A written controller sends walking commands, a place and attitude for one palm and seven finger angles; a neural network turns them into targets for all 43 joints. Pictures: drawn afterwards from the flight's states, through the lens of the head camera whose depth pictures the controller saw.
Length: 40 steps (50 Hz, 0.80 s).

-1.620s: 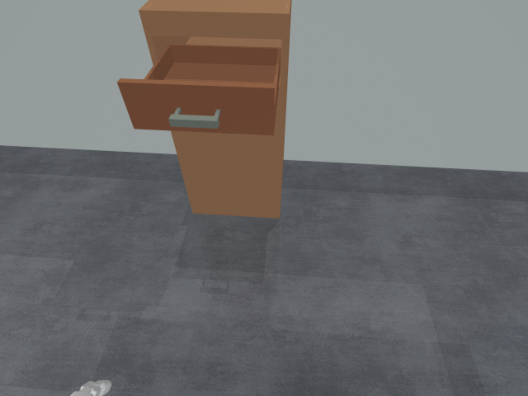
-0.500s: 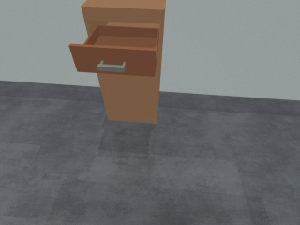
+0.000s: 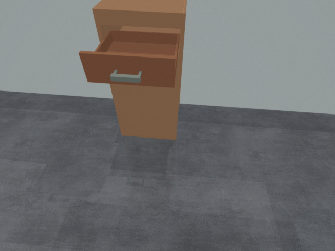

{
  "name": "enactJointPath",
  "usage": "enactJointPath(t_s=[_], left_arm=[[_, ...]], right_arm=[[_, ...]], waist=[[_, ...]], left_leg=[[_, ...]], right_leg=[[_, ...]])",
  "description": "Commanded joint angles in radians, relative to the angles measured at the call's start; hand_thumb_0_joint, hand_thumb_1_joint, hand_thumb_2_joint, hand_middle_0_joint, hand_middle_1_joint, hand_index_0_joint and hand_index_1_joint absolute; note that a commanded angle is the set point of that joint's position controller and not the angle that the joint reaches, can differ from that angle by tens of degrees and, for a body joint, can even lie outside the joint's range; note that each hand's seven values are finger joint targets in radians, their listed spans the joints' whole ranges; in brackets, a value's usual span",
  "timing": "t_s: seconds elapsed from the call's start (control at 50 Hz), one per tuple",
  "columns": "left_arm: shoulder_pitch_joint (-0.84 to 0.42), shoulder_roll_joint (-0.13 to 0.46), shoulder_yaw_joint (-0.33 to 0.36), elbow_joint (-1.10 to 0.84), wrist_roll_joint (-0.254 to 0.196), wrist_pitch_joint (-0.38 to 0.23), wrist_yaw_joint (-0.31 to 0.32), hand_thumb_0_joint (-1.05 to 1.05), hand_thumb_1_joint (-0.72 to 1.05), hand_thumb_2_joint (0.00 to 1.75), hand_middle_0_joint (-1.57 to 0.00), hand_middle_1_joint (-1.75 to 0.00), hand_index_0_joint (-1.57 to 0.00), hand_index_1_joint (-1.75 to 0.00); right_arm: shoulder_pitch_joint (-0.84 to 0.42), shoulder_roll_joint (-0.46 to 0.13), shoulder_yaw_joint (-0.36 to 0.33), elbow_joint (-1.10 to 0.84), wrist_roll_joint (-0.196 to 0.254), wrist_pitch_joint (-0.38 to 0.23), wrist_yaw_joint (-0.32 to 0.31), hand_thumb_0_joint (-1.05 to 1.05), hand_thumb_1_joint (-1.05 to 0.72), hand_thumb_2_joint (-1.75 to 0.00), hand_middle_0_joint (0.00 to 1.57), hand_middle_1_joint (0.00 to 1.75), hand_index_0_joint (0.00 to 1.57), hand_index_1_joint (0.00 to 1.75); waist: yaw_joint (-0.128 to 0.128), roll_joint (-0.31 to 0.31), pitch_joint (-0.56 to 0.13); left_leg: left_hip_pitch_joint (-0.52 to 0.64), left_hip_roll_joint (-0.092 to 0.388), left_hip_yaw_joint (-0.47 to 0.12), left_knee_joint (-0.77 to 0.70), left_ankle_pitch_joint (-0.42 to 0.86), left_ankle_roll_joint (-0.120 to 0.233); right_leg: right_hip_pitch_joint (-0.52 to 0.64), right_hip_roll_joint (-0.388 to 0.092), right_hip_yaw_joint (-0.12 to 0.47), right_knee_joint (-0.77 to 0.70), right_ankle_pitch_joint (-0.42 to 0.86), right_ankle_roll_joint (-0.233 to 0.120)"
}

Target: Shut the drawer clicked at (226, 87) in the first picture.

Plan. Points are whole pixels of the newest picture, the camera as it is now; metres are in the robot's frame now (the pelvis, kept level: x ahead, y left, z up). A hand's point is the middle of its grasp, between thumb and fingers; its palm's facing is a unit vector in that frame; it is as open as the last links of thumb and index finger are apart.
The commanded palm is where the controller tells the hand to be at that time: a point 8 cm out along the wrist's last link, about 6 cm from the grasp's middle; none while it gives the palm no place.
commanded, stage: take the last steps up to it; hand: left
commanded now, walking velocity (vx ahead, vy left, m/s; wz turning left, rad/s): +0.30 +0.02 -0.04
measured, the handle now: (126, 75) +0.76 +0.22 +0.01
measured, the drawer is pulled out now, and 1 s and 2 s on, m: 0.29 0.29 0.29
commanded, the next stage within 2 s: come to a stop and stand still in 1.22 s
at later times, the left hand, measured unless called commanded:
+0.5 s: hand out of the picture +0.15 +0.20 -0.18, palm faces -0.04 -0.98 -0.17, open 7.3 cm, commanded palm none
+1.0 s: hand (117, 214) +0.27 +0.18 -0.19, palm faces +0.08 -0.99 -0.15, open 7.2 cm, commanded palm none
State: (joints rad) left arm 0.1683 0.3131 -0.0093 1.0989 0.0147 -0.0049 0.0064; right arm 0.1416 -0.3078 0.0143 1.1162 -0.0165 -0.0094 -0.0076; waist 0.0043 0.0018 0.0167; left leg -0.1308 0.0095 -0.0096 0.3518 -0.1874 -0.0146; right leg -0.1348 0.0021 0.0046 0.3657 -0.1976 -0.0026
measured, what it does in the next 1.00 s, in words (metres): walks ahead: right foot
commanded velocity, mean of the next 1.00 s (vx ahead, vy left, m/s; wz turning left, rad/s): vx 0.29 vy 0.02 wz -0.01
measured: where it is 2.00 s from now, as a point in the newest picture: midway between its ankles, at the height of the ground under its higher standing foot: (162, 228)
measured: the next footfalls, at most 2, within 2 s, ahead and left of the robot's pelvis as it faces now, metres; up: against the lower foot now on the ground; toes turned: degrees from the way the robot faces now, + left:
right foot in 0.62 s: +0.30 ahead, -0.11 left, +0.00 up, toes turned -9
left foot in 1.08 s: +0.42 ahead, +0.13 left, +0.00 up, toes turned +9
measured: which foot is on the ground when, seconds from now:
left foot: down 0.00-0.64, up 0.66-1.00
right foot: down 0.00-0.26, up 0.28-0.60, down 0.62-1.00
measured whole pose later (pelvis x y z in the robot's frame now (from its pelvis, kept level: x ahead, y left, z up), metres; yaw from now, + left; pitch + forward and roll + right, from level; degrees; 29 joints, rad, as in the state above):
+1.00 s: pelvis +0.29 +0.01 -0.01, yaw +1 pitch -1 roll -3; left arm 0.35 0.16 0.05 1.09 0.03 -0.05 0.00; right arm 0.19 -0.18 -0.06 1.02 -0.03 -0.03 0.01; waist 0.02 0.00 0.00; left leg -0.47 0.13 0.08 0.76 -0.23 -0.01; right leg -0.11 0.01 -0.17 0.39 -0.26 -0.03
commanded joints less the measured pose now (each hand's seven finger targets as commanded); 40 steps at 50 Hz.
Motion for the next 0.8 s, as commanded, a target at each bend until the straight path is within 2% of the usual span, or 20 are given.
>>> enactJointPath(t_s=[0.0, 0.06, 0.12, 0.18, 0.2, 0.22, 0.24, 0.26, 0.28, 0.32, 0.4, 0.5, 0.56, 0.58, 0.6, 0.62, 0.64, 0.68, 0.72, 0.78], left_arm=[[0.066, 0.094, 0.026, -0.027, 0.003, 0.003, 0.005, 0.00, 0.90, 0.90, -0.20, -0.30, -0.20, -0.30], [0.115, 0.114, 0.045, -0.034, 0.007, 0.008, -0.003, 0.00, 0.90, 0.90, -0.20, -0.30, -0.20, -0.30], [0.159, 0.115, 0.061, -0.039, 0.003, 0.001, -0.003, 0.00, 0.90, 0.90, -0.20, -0.30, -0.20, -0.30], [0.157, 0.084, 0.067, -0.051, 0.002, -0.009, -0.004, 0.00, 0.90, 0.90, -0.20, -0.30, -0.20, -0.30], [0.144, 0.056, 0.064, -0.056, 0.003, -0.010, -0.006, 0.00, 0.90, 0.90, -0.20, -0.30, -0.20, -0.30], [0.127, 0.016, 0.059, -0.066, 0.004, -0.010, -0.009, 0.00, 0.90, 0.90, -0.20, -0.30, -0.20, -0.30], [0.091, -0.031, 0.053, -0.086, 0.005, -0.017, -0.012, 0.00, 0.90, 0.90, -0.20, -0.30, -0.20, -0.30], [0.020, -0.034, 0.049, -0.123, 0.011, -0.030, -0.006, 0.00, 0.90, 0.90, -0.20, -0.30, -0.20, -0.30], [0.009, -0.025, 0.057, -0.128, 0.014, -0.035, -0.004, 0.00, 0.90, 0.90, -0.20, -0.30, -0.20, -0.30], [0.016, -0.055, 0.062, -0.109, 0.009, -0.041, -0.015, 0.00, 0.90, 0.90, -0.20, -0.30, -0.20, -0.30], [0.004, -0.109, 0.058, -0.117, 0.004, -0.028, -0.034, 0.00, 0.90, 0.90, -0.20, -0.30, -0.20, -0.30], [-0.034, -0.133, 0.062, -0.130, 0.003, -0.030, -0.034, 0.00, 0.90, 0.90, -0.20, -0.30, -0.20, -0.30], [0.167, -0.081, 0.081, -0.073, 0.009, -0.040, -0.023, 0.00, 0.90, 0.90, -0.20, -0.30, -0.20, -0.30], [0.298, -0.018, 0.100, -0.036, 0.017, -0.055, -0.015, 0.00, 0.90, 0.90, -0.20, -0.30, -0.20, -0.30], [0.411, 0.085, 0.129, -0.014, 0.020, -0.065, 0.001, 0.00, 0.90, 0.90, -0.20, -0.30, -0.20, -0.30], [0.423, 0.116, 0.128, -0.002, -0.002, -0.061, 0.004, 0.00, 0.90, 0.90, -0.20, -0.30, -0.20, -0.30], [0.319, 0.084, 0.122, -0.022, -0.008, -0.055, 0.006, 0.00, 0.90, 0.90, -0.20, -0.30, -0.20, -0.30], [0.177, -0.005, 0.095, -0.061, -0.003, -0.058, 0.011, 0.00, 0.90, 0.90, -0.20, -0.30, -0.20, -0.30], [0.119, -0.063, 0.074, -0.077, 0.005, -0.063, 0.013, 0.00, 0.90, 0.90, -0.20, -0.30, -0.20, -0.30], [0.126, -0.059, 0.071, -0.073, 0.010, -0.069, 0.013, 0.00, 0.90, 0.90, -0.20, -0.30, -0.20, -0.30]], right_arm=[[0.058, -0.073, -0.019, -0.023, -0.006, 0.004, 0.000, 0.00, -0.90, -0.90, 0.20, 0.30, 0.20, 0.30], [0.078, -0.061, -0.025, -0.036, -0.011, 0.006, 0.003, 0.00, -0.90, -0.90, 0.20, 0.30, 0.20, 0.30], [0.109, -0.034, -0.032, -0.050, -0.011, -0.007, 0.002, 0.00, -0.90, -0.90, 0.20, 0.30, 0.20, 0.30], [0.185, -0.013, -0.038, -0.044, -0.006, -0.022, 0.001, 0.00, -0.90, -0.90, 0.20, 0.30, 0.20, 0.30], [0.230, -0.009, -0.038, -0.029, -0.005, -0.029, -0.001, 0.00, -0.90, -0.90, 0.20, 0.30, 0.20, 0.30], [0.298, -0.035, -0.047, -0.007, -0.008, -0.036, -0.005, 0.00, -0.90, -0.90, 0.20, 0.30, 0.20, 0.30], [0.397, -0.088, -0.063, 0.020, -0.013, -0.044, -0.012, 0.00, -0.90, -0.90, 0.20, 0.30, 0.20, 0.30], [0.480, -0.090, -0.068, 0.042, -0.013, -0.052, -0.023, 0.00, -0.90, -0.90, 0.20, 0.30, 0.20, 0.30], [0.493, -0.055, -0.056, 0.048, -0.011, -0.059, -0.031, 0.00, -0.90, -0.90, 0.20, 0.30, 0.20, 0.30], [0.442, 0.000, -0.044, 0.033, -0.006, -0.073, -0.038, 0.00, -0.90, -0.90, 0.20, 0.30, 0.20, 0.30], [0.412, 0.024, -0.049, 0.033, -0.005, -0.087, -0.042, 0.00, -0.90, -0.90, 0.20, 0.30, 0.20, 0.30], [0.422, 0.031, -0.055, 0.060, -0.007, -0.079, -0.041, 0.00, -0.90, -0.90, 0.20, 0.30, 0.20, 0.30], [0.397, 0.025, -0.060, 0.060, 0.002, -0.072, -0.037, 0.00, -0.90, -0.90, 0.20, 0.30, 0.20, 0.30], [0.400, 0.047, -0.059, 0.053, 0.009, -0.072, -0.029, 0.00, -0.90, -0.90, 0.20, 0.30, 0.20, 0.30], [0.447, 0.107, -0.049, 0.028, 0.018, -0.076, -0.019, 0.00, -0.90, -0.90, 0.20, 0.30, 0.20, 0.30], [0.408, 0.099, -0.054, 0.009, 0.015, -0.068, -0.021, 0.00, -0.90, -0.90, 0.20, 0.30, 0.20, 0.30], [0.372, 0.100, -0.064, 0.010, 0.013, -0.063, -0.019, 0.00, -0.90, -0.90, 0.20, 0.30, 0.20, 0.30], [0.297, 0.130, -0.063, -0.007, 0.001, -0.047, -0.009, 0.00, -0.90, -0.90, 0.20, 0.30, 0.20, 0.30], [0.320, 0.151, -0.064, 0.000, -0.009, -0.021, -0.005, 0.00, -0.90, -0.90, 0.20, 0.30, 0.20, 0.30], [0.322, 0.160, -0.068, -0.008, -0.010, -0.001, 0.004, 0.00, -0.90, -0.90, 0.20, 0.30, 0.20, 0.30]], waist=[[0.004, -0.047, 0.018], [0.016, -0.101, 0.079], [0.015, -0.126, 0.112], [-0.018, -0.081, 0.141], [-0.038, -0.031, 0.143], [-0.060, 0.093, 0.152], [-0.091, 0.267, 0.138], [-0.117, 0.297, 0.175], [-0.105, 0.207, 0.179], [-0.070, 0.098, 0.168], [-0.036, 0.116, 0.130], [-0.031, 0.135, 0.107], [0.071, 0.067, 0.010], [0.126, -0.019, -0.071], [0.145, -0.251, -0.196], [0.124, -0.230, -0.204], [0.091, -0.135, -0.078], [0.033, -0.089, 0.066], [-0.019, -0.064, 0.102], [-0.053, -0.080, 0.111]], left_leg=[[-0.068, 0.056, -0.039, 0.000, -0.197, 0.023], [-0.170, 0.020, -0.001, 0.088, -0.291, 0.027], [-0.211, 0.014, 0.050, 0.210, -0.241, 0.031], [-0.137, 0.030, 0.054, 0.168, -0.219, 0.042], [-0.068, 0.046, 0.023, 0.096, -0.210, 0.052], [0.012, 0.123, -0.101, 0.011, -0.206, 0.087], [0.101, 0.273, -0.308, -0.115, -0.193, 0.162], [0.180, 0.351, -0.430, -0.162, -0.033, 0.233], [0.221, 0.368, -0.416, -0.130, 0.170, 0.262], [0.188, 0.333, -0.286, -0.097, 0.377, 0.256], [0.155, 0.254, -0.111, -0.129, 0.378, 0.210], [0.090, 0.225, -0.022, -0.091, 0.456, 0.175], [0.025, 0.193, 0.031, 0.159, 0.550, 0.132], [-0.118, 0.157, 0.054, 0.378, 0.394, 0.094], [-0.344, 0.013, 0.119, 0.719, -0.146, 0.050], [-0.403, 0.002, 0.024, 0.944, -0.382, 0.063], [-0.449, 0.060, -0.001, 1.003, -0.317, 0.070], [-0.438, 0.122, -0.012, 0.980, -0.182, 0.064], [-0.364, 0.137, 0.006, 0.900, -0.129, 0.042], [-0.331, 0.137, 0.046, 0.774, -0.070, 0.016]], right_leg=[[-0.047, -0.115, 0.130, -0.095, -0.281, -0.023], [-0.068, -0.145, 0.202, -0.132, -0.454, -0.064], [-0.079, -0.207, 0.272, -0.151, -0.475, -0.120], [-0.153, -0.180, 0.209, -0.067, -0.375, -0.128], [-0.206, -0.133, 0.148, 0.012, -0.320, -0.110], [-0.296, -0.051, 0.058, 0.167, -0.271, -0.077], [-0.415, 0.028, -0.080, 0.424, -0.263, -0.039], [-0.572, 0.020, -0.060, 0.587, -0.371, -0.035], [-0.627, -0.031, -0.008, 0.685, -0.344, -0.041], [-0.601, -0.084, -0.006, 0.731, -0.278, -0.036], [-0.519, -0.094, -0.064, 0.585, -0.151, -0.018], [-0.307, -0.042, -0.143, 0.330, -0.057, -0.042], [-0.003, -0.002, -0.157, 0.194, 0.042, -0.064], [0.225, -0.091, -0.048, 0.161, 0.048, -0.099], [0.413, -0.382, 0.358, 0.044, 0.025, -0.203], [0.347, -0.478, 0.528, -0.075, 0.020, -0.243], [0.228, -0.455, 0.454, -0.111, -0.103, -0.246], [-0.046, -0.391, 0.301, -0.156, -0.123, -0.190], [-0.195, -0.332, 0.139, -0.189, -0.078, -0.164], [-0.271, -0.287, 0.033, -0.228, -0.065, -0.156]])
